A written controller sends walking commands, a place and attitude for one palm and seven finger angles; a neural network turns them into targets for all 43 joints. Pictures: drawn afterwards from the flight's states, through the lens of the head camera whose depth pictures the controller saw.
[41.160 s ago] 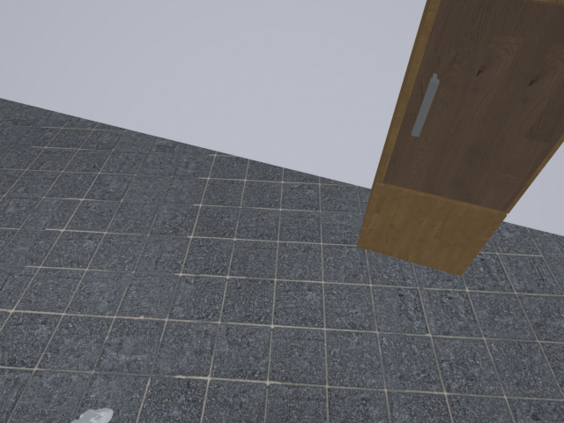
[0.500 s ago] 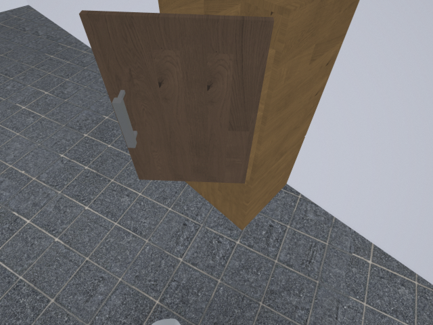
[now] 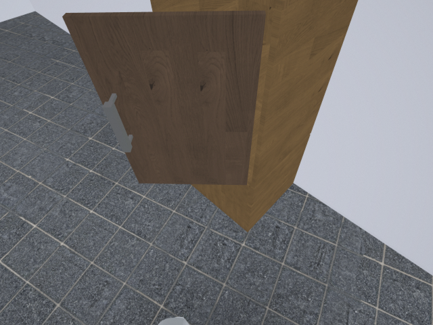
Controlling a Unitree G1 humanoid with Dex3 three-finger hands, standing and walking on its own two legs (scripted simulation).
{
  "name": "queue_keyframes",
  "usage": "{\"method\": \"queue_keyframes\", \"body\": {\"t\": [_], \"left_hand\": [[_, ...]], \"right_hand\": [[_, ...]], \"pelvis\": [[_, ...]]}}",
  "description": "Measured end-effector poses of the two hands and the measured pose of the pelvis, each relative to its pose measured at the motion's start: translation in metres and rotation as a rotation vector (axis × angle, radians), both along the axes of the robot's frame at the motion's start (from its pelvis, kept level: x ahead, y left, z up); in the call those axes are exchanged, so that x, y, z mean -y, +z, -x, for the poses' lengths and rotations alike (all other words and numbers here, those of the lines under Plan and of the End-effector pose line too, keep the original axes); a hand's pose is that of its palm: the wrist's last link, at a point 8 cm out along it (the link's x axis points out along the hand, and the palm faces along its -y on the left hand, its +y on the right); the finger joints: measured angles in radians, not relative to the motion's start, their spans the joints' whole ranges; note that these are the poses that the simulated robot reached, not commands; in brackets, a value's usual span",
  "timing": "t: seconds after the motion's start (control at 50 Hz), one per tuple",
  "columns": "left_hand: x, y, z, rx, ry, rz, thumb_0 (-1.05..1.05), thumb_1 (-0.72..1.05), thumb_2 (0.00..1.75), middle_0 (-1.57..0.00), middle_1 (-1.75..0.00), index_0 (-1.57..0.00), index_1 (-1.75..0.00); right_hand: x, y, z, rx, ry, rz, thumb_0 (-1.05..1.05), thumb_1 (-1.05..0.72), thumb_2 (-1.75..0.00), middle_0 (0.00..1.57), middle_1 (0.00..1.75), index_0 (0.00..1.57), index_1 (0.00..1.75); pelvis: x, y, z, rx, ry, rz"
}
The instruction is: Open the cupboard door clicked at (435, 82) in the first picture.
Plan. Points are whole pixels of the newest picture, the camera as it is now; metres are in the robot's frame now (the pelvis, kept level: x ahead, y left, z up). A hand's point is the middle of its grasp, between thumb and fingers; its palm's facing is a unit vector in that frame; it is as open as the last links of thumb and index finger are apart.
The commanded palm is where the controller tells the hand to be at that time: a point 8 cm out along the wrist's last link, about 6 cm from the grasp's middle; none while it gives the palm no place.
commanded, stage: come to a stop and stand still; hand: left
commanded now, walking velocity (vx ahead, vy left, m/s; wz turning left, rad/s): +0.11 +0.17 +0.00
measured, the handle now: (120, 124) +0.59 +0.31 -0.01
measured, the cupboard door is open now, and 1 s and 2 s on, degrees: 42 42 42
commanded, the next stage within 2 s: look again from close up in 0.72 s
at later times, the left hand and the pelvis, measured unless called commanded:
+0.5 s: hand out of the picture +0.02 +0.21 -0.17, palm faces -0.02 -0.97 -0.22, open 7.3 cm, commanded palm none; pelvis -0.01 +0.03 +0.00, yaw -1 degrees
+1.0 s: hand out of the picture +0.01 +0.20 -0.16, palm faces -0.03 -0.98 -0.20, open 7.3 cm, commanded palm none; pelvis +0.00 +0.03 +0.01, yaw -2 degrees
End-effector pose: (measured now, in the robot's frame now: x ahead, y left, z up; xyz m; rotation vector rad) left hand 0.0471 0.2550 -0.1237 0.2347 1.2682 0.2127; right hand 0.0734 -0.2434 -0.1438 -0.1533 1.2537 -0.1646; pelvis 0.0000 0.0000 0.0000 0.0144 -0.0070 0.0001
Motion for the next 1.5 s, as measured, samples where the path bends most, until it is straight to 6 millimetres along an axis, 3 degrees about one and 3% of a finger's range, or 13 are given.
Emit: {"method": "queue_keyframes", "body": {"t": [0.14,0.32,0.5,0.7,1.08,1.5], "left_hand": [[0.027,0.002,0.005,-0.002,-0.005,0.067,0.0,0.91,0.9,-0.2,-0.3,-0.2,-0.3],[0.021,-0.013,0.019,-0.046,0.028,0.102,0.01,0.92,0.9,-0.2,-0.3,-0.2,-0.3],[-0.004,-0.011,0.03,-0.061,-0.031,0.071,0.01,0.91,0.9,-0.2,-0.3,-0.2,-0.3],[-0.021,-0.003,0.033,-0.067,-0.034,0.046,0.0,0.91,0.9,-0.2,-0.3,-0.2,-0.3],[0.01,-0.01,0.033,-0.117,-0.036,0.101,0.01,0.91,0.9,-0.2,-0.3,-0.2,-0.3],[0.023,-0.008,0.012,-0.071,-0.035,0.084,0.0,0.91,0.9,-0.2,-0.3,-0.2,-0.3]], "right_hand": [[0.008,0.012,0.029,-0.07,-0.009,0.006,0.0,-0.91,-0.9,0.2,0.3,0.19,0.3],[-0.015,0.015,0.059,-0.137,0.012,0.017,0.0,-0.91,-0.9,0.2,0.3,0.19,0.3],[-0.044,0.007,0.06,-0.041,0.012,-0.011,0.01,-0.93,-0.9,0.2,0.3,0.2,0.3],[-0.055,0.006,0.069,-0.062,0.02,-0.027,0.01,-0.93,-0.9,0.2,0.3,0.2,0.3],[-0.042,0.011,0.067,-0.11,-0.001,-0.016,0.0,-0.91,-0.9,0.2,0.3,0.2,0.3],[-0.019,0.01,0.053,-0.102,-0.001,-0.012,0.0,-0.91,-0.9,0.2,0.3,0.2,0.3]], "pelvis": [[0.006,0.012,-0.004,-0.005,-0.003,-0.015],[-0.005,0.011,-0.001,-0.001,0.002,0.017],[-0.029,0.005,0.005,0.01,-0.011,0.02],[-0.038,0.008,0.006,0.01,-0.023,0.008],[-0.023,0.012,-0.003,0.003,-0.031,0.006],[-0.002,0.012,-0.011,0.001,-0.03,0.005]]}}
